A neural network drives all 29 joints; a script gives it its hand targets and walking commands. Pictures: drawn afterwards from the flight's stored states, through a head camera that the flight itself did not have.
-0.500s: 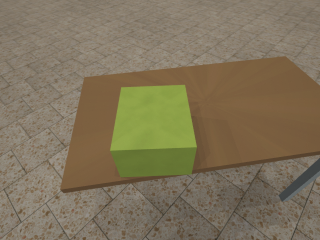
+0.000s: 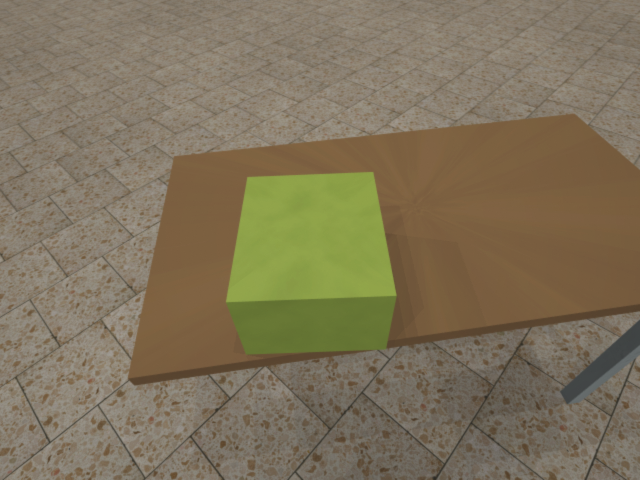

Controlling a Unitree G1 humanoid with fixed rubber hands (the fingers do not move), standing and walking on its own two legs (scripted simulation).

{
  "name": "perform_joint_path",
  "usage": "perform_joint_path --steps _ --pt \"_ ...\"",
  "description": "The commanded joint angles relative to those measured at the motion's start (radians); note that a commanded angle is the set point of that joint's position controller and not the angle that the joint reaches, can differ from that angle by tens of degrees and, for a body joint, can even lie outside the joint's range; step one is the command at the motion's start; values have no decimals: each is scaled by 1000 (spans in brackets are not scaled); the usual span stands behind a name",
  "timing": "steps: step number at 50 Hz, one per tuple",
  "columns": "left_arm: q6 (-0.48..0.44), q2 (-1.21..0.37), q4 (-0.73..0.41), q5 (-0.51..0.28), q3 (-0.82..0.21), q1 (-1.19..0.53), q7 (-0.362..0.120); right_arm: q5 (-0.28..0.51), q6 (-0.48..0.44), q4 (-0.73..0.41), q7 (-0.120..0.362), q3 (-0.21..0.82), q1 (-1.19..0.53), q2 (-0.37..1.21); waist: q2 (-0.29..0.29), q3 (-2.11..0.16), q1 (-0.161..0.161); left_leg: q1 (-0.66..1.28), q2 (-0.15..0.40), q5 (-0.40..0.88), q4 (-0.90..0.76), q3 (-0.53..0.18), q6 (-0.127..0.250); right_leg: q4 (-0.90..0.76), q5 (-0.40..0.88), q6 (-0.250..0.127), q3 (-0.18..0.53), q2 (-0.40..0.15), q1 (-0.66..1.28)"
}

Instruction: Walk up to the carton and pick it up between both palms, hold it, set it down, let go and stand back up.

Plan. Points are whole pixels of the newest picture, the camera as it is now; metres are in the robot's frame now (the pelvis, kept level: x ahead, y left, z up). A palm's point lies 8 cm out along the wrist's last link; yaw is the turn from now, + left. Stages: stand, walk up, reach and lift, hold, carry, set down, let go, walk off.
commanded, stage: stand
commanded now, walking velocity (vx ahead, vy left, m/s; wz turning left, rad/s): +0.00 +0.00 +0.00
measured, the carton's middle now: (312, 258) +0.48 +0.04 -0.04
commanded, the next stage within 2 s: none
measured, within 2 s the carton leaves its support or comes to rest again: neither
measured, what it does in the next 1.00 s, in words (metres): stands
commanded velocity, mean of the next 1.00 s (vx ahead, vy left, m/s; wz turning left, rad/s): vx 0.00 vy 0.00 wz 0.00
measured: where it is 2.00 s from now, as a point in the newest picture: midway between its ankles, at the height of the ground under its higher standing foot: outside the picture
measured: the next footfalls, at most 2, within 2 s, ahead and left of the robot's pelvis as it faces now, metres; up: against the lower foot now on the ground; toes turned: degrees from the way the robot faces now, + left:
none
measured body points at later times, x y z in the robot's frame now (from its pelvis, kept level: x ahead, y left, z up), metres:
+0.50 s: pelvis +0.00 +0.00 +0.01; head +0.00 -0.01 +0.46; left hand +0.00 +0.21 -0.15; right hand -0.02 -0.22 -0.16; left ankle -0.01 +0.13 -0.73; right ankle -0.01 -0.11 -0.73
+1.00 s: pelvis +0.00 -0.01 +0.01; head +0.01 -0.01 +0.46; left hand -0.03 +0.20 -0.15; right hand -0.04 -0.21 -0.16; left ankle -0.01 +0.13 -0.73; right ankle -0.01 -0.11 -0.73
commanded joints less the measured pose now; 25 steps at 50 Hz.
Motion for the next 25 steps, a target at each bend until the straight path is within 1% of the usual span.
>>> perform_joint_path --steps 1,3,4,5,6,8,9,10,11,12,13,14,15,16,17,18,19,20,22,25 --pt "-16 78 -15 -2 16 42 6 0 -10 -4 -4 -18 63 -79 2 18 -6 8 47 162 -111 -51 53 -131 175 -31 81 -71 -21" --pt "-14 81 12 -1 17 57 6 2 -8 7 -2 -15 48 -68 -29 32 0 14 51 158 -118 -52 52 -142 176 -28 77 -72 -23" --pt "-14 67 14 -2 14 56 5 0 -6 19 -4 -13 52 -66 -14 46 3 -1 45 135 -126 -44 47 -145 153 -28 83 -73 -27" --pt "-13 66 18 -1 14 48 7 2 -5 28 -5 -18 59 -79 -22 43 -1 -2 45 133 -133 -49 44 -149 148 -30 81 -73 -22" --pt "-12 68 28 -1 13 47 6 2 -7 37 -4 -18 68 -83 3 37 -6 4 45 125 -144 -52 45 -149 147 -30 82 -73 -13" --pt "-16 68 44 0 11 70 8 0 -6 56 -3 -16 62 -73 1 45 2 25 45 147 -135 -43 45 -159 156 -29 90 -78 -28" --pt "-17 63 57 -3 10 79 8 2 -7 64 -2 -13 68 -63 3 31 0 36 45 154 -132 -41 43 -163 153 -29 89 -76 -20" --pt "-18 60 61 0 7 62 8 2 -6 75 -4 -14 82 -67 -5 50 -10 23 42 136 -140 -42 39 -167 139 -27 84 -74 -26" --pt "-20 76 65 -1 12 59 9 2 -6 81 -3 -11 73 -59 -24 44 -4 29 46 149 -143 -45 41 -165 150 -26 86 -74 -18" --pt "-21 68 74 -3 11 55 10 2 -7 81 -3 -11 67 -55 -29 46 -6 28 47 153 -144 -42 42 -170 155 -26 84 -74 -22" --pt "-21 47 82 -4 6 74 8 2 -7 95 -5 -11 77 -55 -18 42 -1 34 44 150 -140 -38 42 -172 146 -26 87 -74 -17" --pt "-22 64 86 0 9 71 8 1 -8 105 -5 -14 88 -63 -28 44 -6 41 50 167 -147 -44 41 -173 165 -27 87 -76 -9" --pt "-22 51 95 -4 8 80 10 1 -10 111 -6 -12 91 -56 -12 28 -1 46 54 172 -146 -40 42 -167 182 -32 91 -78 8" --pt "-23 41 102 -4 4 82 11 3 -11 119 -5 -12 84 -54 16 40 -1 44 49 176 -149 -36 39 -170 195 -31 94 -84 -1" --pt "-24 44 104 -4 5 73 12 4 -12 123 -6 -9 97 -47 7 37 -10 44 49 172 -153 -40 41 -169 186 -33 92 -82 6" --pt "-23 56 110 -5 7 67 12 1 -11 128 -7 -5 79 -38 7 47 -6 46 53 178 -156 -39 40 -174 191 -33 92 -82 0" --pt "-23 47 116 -7 7 73 12 0 -10 128 -7 -2 77 -26 -10 44 1 42 56 190 -155 -41 41 -165 202 -32 91 -80 12" --pt "-20 42 121 -5 5 70 10 1 -10 133 -8 -6 83 -43 -16 37 -2 37 54 184 -156 -40 38 -165 194 -27 82 -77 17" --pt "-19 21 133 -6 0 81 11 4 -10 142 -8 -3 70 -34 -29 60 6 30 55 167 -160 -40 37 -174 189 -26 85 -74 7" --pt "-15 26 144 -6 1 85 13 3 -9 161 -9 -3 94 -33 2 68 2 20 51 146 -173 -37 33 -180 157 -24 87 -75 3"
